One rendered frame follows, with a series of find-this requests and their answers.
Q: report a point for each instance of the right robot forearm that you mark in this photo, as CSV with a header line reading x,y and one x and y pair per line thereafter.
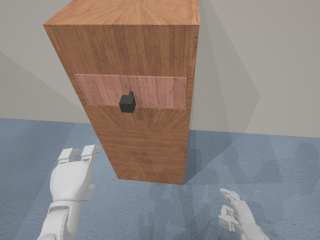
x,y
251,231

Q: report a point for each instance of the handle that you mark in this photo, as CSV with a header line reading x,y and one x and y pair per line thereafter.
x,y
127,103

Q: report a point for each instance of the left robot forearm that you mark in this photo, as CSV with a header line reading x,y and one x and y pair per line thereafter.
x,y
62,221

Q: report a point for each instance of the robot left hand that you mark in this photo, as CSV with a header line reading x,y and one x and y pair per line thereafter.
x,y
70,180

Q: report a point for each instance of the drawer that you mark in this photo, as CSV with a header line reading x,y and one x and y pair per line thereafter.
x,y
148,91

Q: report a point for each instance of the cabinet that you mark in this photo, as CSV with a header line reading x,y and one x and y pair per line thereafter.
x,y
134,38

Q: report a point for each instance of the robot right hand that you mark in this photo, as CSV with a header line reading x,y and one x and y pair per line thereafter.
x,y
232,219

